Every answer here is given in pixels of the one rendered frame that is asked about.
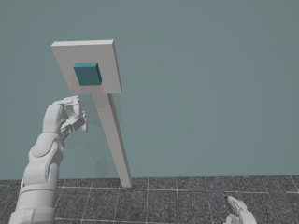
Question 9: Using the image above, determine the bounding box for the left robot forearm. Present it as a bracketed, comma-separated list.
[8, 133, 65, 224]

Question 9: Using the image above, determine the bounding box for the panel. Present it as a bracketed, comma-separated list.
[50, 39, 132, 188]

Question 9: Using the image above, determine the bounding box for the robot left hand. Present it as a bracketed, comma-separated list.
[42, 95, 89, 141]

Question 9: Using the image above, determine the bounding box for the robot right hand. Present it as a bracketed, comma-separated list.
[223, 196, 257, 224]

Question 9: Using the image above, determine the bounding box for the button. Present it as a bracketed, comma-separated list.
[73, 63, 102, 86]

